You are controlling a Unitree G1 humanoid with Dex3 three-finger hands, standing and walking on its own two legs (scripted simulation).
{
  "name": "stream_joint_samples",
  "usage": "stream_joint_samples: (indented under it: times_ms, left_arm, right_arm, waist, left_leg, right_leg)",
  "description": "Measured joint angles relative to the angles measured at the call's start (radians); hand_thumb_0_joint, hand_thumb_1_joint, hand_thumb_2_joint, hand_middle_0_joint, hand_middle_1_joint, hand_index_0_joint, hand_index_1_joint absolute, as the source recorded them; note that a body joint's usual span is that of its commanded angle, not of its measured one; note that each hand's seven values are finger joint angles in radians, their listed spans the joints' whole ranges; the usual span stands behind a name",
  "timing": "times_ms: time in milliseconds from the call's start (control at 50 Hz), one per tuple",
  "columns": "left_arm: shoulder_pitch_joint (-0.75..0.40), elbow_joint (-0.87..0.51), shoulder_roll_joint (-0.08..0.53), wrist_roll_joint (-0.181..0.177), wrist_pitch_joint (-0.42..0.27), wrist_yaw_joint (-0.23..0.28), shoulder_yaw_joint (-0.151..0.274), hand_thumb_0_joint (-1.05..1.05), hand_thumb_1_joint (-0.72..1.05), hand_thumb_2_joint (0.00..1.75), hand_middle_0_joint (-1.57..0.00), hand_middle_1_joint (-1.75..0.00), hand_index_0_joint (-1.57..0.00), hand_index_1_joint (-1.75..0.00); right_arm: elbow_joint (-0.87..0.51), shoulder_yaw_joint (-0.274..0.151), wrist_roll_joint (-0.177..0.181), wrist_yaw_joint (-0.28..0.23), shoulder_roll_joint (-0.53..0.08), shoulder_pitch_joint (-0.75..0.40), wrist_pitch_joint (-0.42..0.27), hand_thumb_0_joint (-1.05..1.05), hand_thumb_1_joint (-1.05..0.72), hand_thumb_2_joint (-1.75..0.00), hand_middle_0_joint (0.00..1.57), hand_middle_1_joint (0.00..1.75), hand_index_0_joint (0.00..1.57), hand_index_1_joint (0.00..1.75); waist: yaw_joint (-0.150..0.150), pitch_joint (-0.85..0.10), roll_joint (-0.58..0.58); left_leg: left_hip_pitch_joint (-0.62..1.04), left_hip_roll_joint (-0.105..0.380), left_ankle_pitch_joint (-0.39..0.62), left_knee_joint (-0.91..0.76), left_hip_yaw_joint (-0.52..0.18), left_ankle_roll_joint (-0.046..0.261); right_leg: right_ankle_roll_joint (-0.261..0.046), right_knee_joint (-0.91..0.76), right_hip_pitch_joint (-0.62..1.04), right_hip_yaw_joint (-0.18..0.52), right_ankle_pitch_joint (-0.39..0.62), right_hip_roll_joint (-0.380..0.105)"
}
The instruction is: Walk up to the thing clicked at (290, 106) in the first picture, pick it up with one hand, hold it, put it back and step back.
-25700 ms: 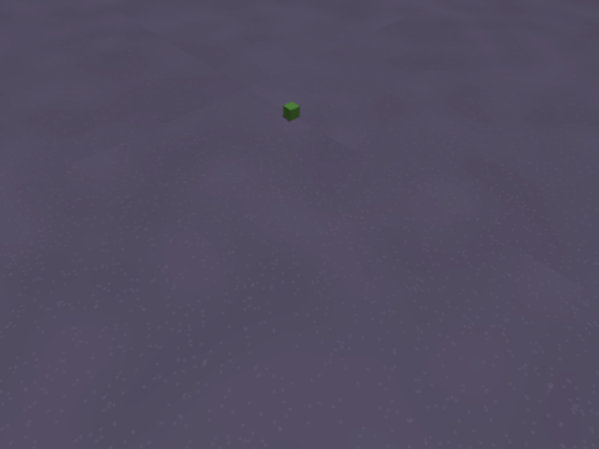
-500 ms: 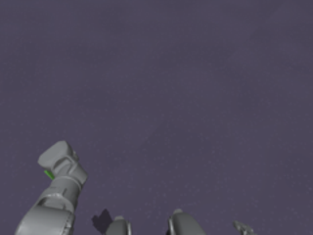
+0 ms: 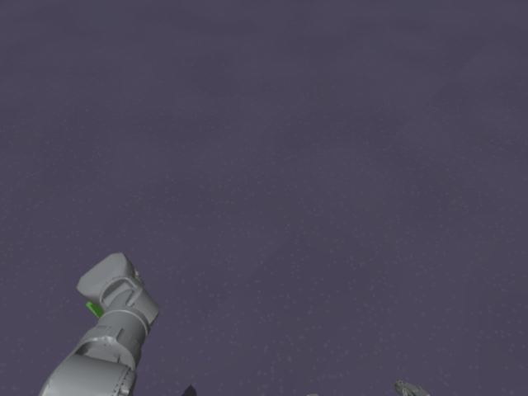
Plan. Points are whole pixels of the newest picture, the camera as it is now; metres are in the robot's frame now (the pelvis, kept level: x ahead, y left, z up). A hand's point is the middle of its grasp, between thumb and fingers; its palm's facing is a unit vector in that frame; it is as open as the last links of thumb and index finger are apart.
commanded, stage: hold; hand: left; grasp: from above
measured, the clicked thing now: (122, 308) +0.31 +0.25 -0.12
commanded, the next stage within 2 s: crouch in 1.82 s
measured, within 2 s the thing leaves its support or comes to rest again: neither
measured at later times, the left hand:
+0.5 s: hand (123, 294) +0.31 +0.22 -0.04, palm faces -0.30 -0.34 -0.89, open 7.6 cm
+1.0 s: hand (115, 297) +0.29 +0.22 -0.03, palm faces -0.29 -0.35 -0.89, open 7.6 cm
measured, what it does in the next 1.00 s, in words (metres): stands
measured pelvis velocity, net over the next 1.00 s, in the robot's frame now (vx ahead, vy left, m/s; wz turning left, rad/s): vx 0.00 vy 0.00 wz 0.00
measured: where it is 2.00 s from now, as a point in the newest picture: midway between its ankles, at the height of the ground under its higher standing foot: outside the picture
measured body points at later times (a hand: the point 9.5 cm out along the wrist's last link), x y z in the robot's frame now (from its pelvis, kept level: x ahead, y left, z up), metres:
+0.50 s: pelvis +0.00 -0.01 +0.02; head +0.02 -0.02 +0.47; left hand +0.32 +0.23 +0.01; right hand +0.11 -0.25 -0.11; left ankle +0.00 +0.12 -0.71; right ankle +0.00 -0.12 -0.71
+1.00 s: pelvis +0.00 +0.00 +0.02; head +0.00 -0.02 +0.47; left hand +0.31 +0.24 +0.02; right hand +0.14 -0.24 -0.10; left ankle +0.00 +0.12 -0.71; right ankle +0.00 -0.12 -0.71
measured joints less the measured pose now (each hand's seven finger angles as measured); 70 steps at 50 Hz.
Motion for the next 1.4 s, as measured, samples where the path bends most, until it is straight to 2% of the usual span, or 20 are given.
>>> stream_joint_samples:
  times_ms: [220, 500, 760, 920, 1400]
  left_arm:
    - [0.032, -0.058, -0.008, 0.018, 0.011, -0.037, -0.022, -0.05, 0.13, 0.3, -0.71, -0.49, -1.04, -0.54]
    - [0.039, -0.107, -0.024, -0.001, 0.071, -0.062, -0.047, -0.05, 0.13, 0.3, -0.71, -0.5, -1.03, -0.55]
    - [0.073, -0.184, -0.018, 0.014, 0.105, -0.099, -0.071, -0.05, 0.13, 0.3, -0.71, -0.49, -1.03, -0.55]
    - [0.083, -0.222, -0.012, 0.005, 0.136, -0.125, -0.082, -0.05, 0.13, 0.3, -0.71, -0.5, -1.03, -0.55]
    - [0.156, -0.388, 0.013, 0.039, 0.189, -0.208, -0.127, -0.04, 0.13, 0.31, -0.7, -0.5, -1.02, -0.56]
  right_arm:
    - [-0.014, 0.003, 0.003, 0.017, -0.007, -0.023, 0.004, 0.01, -0.91, -0.9, 0.2, 0.3, 0.2, 0.29]
    - [-0.026, 0.013, 0.008, 0.029, -0.012, -0.043, 0.002, 0.01, -0.91, -0.9, 0.2, 0.3, 0.2, 0.29]
    - [-0.036, 0.021, 0.012, 0.034, -0.015, -0.067, 0.008, 0.01, -0.92, -0.9, 0.2, 0.3, 0.2, 0.29]
    - [-0.044, 0.027, 0.014, 0.036, -0.014, -0.079, 0.003, 0.01, -0.92, -0.91, 0.2, 0.3, 0.2, 0.29]
    - [-0.075, 0.043, 0.016, 0.029, -0.01, -0.115, -0.003, 0.01, -0.92, -0.91, 0.2, 0.3, 0.2, 0.29]
  waist:
    - [0.016, 0.019, 0.001]
    - [0.038, 0.03, 0.007]
    - [0.045, 0.039, 0.008]
    - [0.052, 0.045, 0.012]
    - [0.074, 0.051, 0.022]
  left_leg:
    - [0.088, -0.005, 0.031, -0.076, 0.005, -0.001]
    - [0.169, -0.005, 0.064, -0.149, 0.005, -0.005]
    - [0.21, -0.007, 0.08, -0.182, 0.006, -0.004]
    - [0.226, -0.009, 0.085, -0.191, 0.007, -0.001]
    - [0.263, -0.014, 0.084, -0.201, 0.002, 0.004]
  right_leg:
    - [-0.001, -0.06, 0.08, 0.005, 0.023, -0.005]
    - [-0.004, -0.122, 0.156, 0.004, 0.05, -0.004]
    - [-0.004, -0.151, 0.195, 0.006, 0.065, -0.006]
    - [-0.002, -0.162, 0.212, 0.007, 0.071, -0.007]
    - [0.005, -0.186, 0.258, 0.002, 0.073, -0.012]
